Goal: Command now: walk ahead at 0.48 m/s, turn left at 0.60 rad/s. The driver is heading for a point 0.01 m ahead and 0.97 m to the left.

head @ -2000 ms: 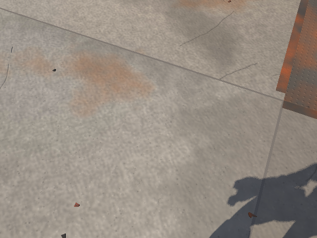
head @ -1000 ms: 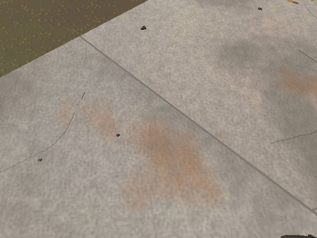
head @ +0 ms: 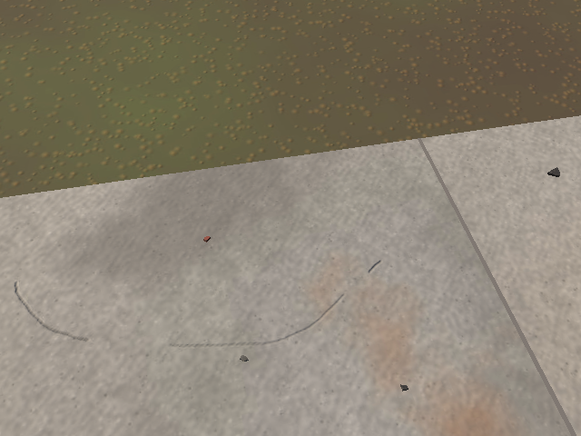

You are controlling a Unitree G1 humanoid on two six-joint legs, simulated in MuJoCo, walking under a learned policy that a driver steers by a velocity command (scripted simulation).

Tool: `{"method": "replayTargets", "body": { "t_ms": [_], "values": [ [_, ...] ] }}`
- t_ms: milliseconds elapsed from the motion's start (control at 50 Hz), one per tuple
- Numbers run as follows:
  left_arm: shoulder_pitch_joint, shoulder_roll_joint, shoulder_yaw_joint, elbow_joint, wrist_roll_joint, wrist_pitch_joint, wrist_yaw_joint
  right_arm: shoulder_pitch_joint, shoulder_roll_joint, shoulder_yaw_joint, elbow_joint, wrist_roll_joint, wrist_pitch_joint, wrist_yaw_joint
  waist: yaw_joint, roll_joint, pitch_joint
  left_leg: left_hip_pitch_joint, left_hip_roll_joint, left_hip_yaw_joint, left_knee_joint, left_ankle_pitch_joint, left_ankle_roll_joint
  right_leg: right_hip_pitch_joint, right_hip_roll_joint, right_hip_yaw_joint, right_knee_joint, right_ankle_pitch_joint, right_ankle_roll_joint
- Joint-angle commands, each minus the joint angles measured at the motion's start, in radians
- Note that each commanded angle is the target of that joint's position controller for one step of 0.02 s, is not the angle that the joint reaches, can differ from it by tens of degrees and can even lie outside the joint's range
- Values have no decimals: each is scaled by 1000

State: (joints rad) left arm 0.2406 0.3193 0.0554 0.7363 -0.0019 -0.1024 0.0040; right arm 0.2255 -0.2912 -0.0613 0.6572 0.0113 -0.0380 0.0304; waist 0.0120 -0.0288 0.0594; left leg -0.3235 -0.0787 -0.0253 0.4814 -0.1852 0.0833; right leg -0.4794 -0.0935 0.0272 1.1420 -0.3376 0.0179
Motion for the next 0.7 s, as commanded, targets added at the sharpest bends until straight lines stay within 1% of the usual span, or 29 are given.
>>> {"method": "replayTargets", "body": {
  "t_ms": [20, 40, 60, 100, 140, 160, 200, 240, 280, 300, 320, 340, 360, 380, 400, 420, 440, 460, 480, 500, 520, 540, 580, 620, 660, 700],
  "values": [
    [9, 107, 32, -73, 17, -6, -1, -13, -136, -38, -64, -8, -25, -15, 9, 108, -101, 172, 242, -325, -266, 166, 205, -164, -34, 34, -61, 94, 19],
    [-6, 98, 30, -78, 20, 1, -1, -4, -141, -39, -54, -5, -28, -21, 10, 98, -87, 142, 230, -297, -274, 202, 207, -165, -23, 26, -103, 129, 33],
    [-42, 88, 27, -90, 22, 5, 0, 10, -150, -41, -43, -4, -29, -28, 3, 90, -68, 124, 218, -276, -279, 223, 202, -176, -13, 22, -164, 179, 45],
    [-132, 61, 17, -116, 22, 4, -2, 46, -158, -44, -18, 2, -28, -38, -26, 90, -43, 103, 187, -244, -273, 223, 175, -166, 13, 21, -325, 307, 55],
    [-215, 39, 7, -135, 15, -3, -11, 80, -164, -47, 3, 8, -23, -44, -57, 100, -30, 82, 162, -229, -262, 176, 146, -109, 50, 16, -477, 412, 54],
    [-254, 36, 5, -145, 10, -6, -16, 102, -169, -49, 14, 11, -22, -47, -72, 99, -24, 77, 164, -239, -261, 154, 139, -82, 66, 13, -528, 442, 52],
    [-303, 48, 7, -162, -1, -13, -27, 141, -172, -50, 37, 18, -19, -50, -87, 100, -17, 105, 185, -284, -237, 123, 133, -52, 82, 30, -591, 463, 40],
    [-312, 70, 15, -168, -3, -19, -35, 160, -163, -49, 51, 20, -12, -55, -80, 108, -20, 178, 210, -339, -179, 119, 120, -44, 85, 57, -641, 428, 21],
    [-281, 88, 24, -163, -4, -24, -36, 158, -166, -54, 57, 17, -2, -59, -59, 133, -28, 234, 232, -384, -119, 177, 105, -8, 87, 60, -654, 331, -6],
    [-236, 97, 31, -154, -3, -27, -33, 153, -163, -54, 56, 16, 3, -58, -37, 147, -44, 241, 226, -395, -79, 236, 95, 57, 95, 45, -666, 285, -24],
    [-139, 119, 45, -132, 2, -31, -25, 136, -142, -47, 49, 13, 5, -54, 16, 138, -102, 224, 180, -373, 20, 324, 70, 211, 96, 24, -706, 299, -54],
    [5, 159, 59, -119, 17, -33, -17, 123, -97, -28, 28, 0, 3, -48, 84, 91, -246, 121, 125, -324, 249, 258, 38, 482, -19, 117, -663, 294, -114],
    [129, 238, 80, -92, 33, -22, -13, 256, -28, -7, 14, 20, -4, -49, 63, -173, -422, -229, -28, -187, 618, -142, -47, 881, -260, 518, -699, 122, -269],
    [138, 172, 66, -86, 5, -15, -21, 278, -87, -9, 16, 28, -10, -49, 54, -271, -431, -390, 9, -184, 790, -401, -64, 900, -343, 770, -799, -94, -297],
    [84, 102, 47, -98, -1, -8, -16, 189, -164, -31, 19, 33, -7, -48, 74, -141, -272, -445, 64, -184, 848, -321, -73, 766, -305, 643, -832, -162, -253],
    [32, 80, 39, -102, 6, 2, -11, 110, -174, -34, 3, 23, -2, -50, 67, -58, -170, -428, 101, -135, 838, -244, -79, 628, -262, 496, -847, -78, -218],
    [-3, 64, 33, -89, 11, 6, -10, 60, -158, -36, -14, 11, -2, -48, 47, -30, -86, -409, 129, -121, 788, -197, -82, 502, -221, 390, -877, 41, -208],
    [-21, 46, 26, -82, 18, 2, -8, 57, -140, -39, -16, 10, 3, -44, 22, -50, -59, -368, 159, -120, 745, -164, -78, 431, -188, 307, -903, 116, -194],
    [-31, 44, 26, -75, 18, -1, -9, 72, -115, -36, -13, 17, 10, -40, 8, -73, -47, -329, 172, -106, 717, -147, -77, 384, -166, 245, -932, 152, -188],
    [-32, 43, 28, -67, 12, -7, -10, 76, -91, -32, -14, 19, 17, -38, 2, -79, -42, -320, 178, -92, 696, -140, -78, 364, -160, 200, -954, 187, -195],
    [-31, 51, 32, -56, 6, -12, -11, 63, -73, -28, -22, 18, 23, -37, -1, -75, -31, -331, 187, -86, 668, -126, -81, 351, -165, 162, -973, 224, -204],
    [-27, 66, 38, -46, 4, -15, -11, 42, -64, -25, -33, 14, 25, -37, -1, -63, -23, -351, 193, -85, 632, -101, -84, 351, -172, 131, -988, 261, -213],
    [-18, 91, 47, -28, 4, -16, -10, 7, -56, -20, -46, 8, 24, -31, 3, -45, -22, -380, 201, -81, 547, -15, -92, 379, -177, 65, -1002, 333, -221],
    [-23, 104, 50, -18, 5, -11, -8, -31, -51, -17, -50, 11, 16, -18, 13, -35, -20, -364, 197, -60, 431, 101, -89, 395, -154, -21, -1005, 387, -203],
    [-9, 118, 53, -5, 1, -3, -4, -101, -41, -10, -64, 11, 7, -4, 40, -26, -4, -329, 185, -21, 313, 195, -82, 402, -138, -93, -1005, 412, -183],
    [26, 136, 57, 14, -6, 7, 0, -168, -34, -5, -86, 12, 4, 8, 64, -19, 14, -312, 173, 14, 232, 221, -71, 434, -148, -133, -1002, 419, -173]
  ]
}}
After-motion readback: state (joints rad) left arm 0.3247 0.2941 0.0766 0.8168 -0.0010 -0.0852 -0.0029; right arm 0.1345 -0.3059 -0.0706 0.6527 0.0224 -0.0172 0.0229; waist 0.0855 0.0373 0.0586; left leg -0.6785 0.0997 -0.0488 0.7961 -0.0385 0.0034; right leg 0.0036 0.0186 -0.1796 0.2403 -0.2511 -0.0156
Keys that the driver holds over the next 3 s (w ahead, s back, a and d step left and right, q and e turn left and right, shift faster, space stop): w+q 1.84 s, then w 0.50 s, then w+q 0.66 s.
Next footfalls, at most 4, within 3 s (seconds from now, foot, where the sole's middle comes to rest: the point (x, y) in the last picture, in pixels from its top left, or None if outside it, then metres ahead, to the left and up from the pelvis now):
0.34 right None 0.40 -0.10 -0.77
0.86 left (188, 378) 0.56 0.24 -0.77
1.32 right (200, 251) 0.91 0.26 -0.77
1.84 left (51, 267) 0.85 0.64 -0.77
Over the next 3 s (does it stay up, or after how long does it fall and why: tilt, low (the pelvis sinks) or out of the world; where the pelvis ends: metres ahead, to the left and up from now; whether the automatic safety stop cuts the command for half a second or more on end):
stays up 1.05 1.08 -0.02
